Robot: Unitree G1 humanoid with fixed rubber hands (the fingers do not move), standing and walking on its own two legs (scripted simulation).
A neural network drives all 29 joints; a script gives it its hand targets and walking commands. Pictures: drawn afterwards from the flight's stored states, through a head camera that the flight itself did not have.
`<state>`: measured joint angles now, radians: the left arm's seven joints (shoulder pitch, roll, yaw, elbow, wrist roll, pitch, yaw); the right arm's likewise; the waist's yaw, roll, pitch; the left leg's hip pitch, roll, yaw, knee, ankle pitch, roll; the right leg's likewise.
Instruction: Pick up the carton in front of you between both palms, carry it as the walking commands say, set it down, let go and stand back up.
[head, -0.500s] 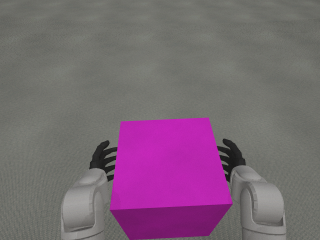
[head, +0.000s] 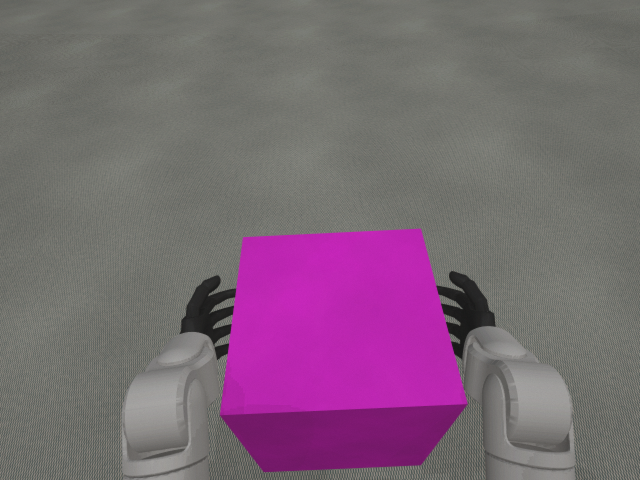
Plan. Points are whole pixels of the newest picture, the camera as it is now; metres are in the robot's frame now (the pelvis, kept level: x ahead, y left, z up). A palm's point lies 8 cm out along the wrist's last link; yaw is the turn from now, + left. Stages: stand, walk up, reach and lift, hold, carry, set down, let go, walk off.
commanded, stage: carry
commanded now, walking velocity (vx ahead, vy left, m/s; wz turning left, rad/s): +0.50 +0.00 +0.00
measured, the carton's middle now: (337, 358) +0.28 +0.00 +0.02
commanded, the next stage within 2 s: none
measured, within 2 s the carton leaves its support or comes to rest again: neither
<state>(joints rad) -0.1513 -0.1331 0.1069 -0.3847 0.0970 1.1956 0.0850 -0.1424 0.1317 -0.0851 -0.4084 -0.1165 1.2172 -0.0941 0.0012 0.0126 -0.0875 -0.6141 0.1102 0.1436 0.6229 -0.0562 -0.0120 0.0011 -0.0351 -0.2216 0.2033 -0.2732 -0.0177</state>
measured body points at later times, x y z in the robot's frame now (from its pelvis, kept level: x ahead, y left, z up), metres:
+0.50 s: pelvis +0.34 +0.03 +0.00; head +0.35 +0.04 +0.45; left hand +0.62 +0.17 +0.08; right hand +0.61 -0.13 +0.09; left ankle +0.24 +0.11 -0.75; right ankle +0.48 -0.13 -0.70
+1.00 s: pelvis +0.63 -0.01 +0.00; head +0.64 -0.03 +0.45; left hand +0.91 +0.14 +0.08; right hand +0.91 -0.17 +0.08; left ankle +0.72 +0.10 -0.74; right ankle +0.58 -0.10 -0.75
